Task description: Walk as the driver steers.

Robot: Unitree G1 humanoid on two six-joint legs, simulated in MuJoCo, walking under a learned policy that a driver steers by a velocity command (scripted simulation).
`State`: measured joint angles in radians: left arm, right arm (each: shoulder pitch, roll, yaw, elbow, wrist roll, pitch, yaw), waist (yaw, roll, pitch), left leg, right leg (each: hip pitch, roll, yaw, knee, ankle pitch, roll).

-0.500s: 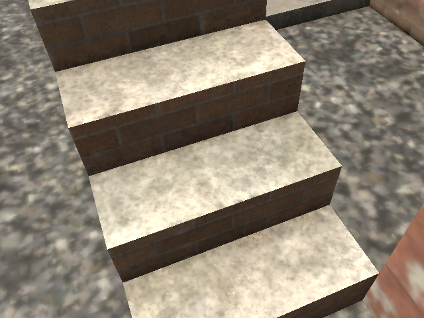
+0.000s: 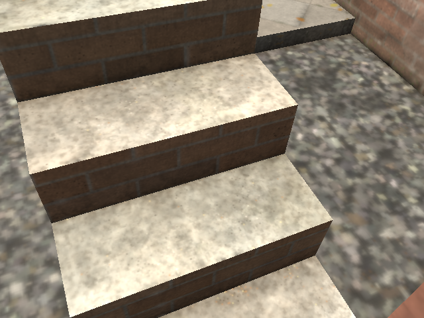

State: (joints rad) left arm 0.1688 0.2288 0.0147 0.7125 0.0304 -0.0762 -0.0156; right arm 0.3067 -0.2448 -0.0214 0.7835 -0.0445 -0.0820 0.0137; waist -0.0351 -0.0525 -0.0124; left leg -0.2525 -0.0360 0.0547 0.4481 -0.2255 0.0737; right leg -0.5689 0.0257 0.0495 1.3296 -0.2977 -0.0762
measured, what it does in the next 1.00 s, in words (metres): climbs: right foot 0.19 m higher, then left foot 0.19 m higher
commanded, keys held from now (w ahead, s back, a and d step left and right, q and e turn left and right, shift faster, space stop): w+shift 0.62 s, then w+q+shift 0.38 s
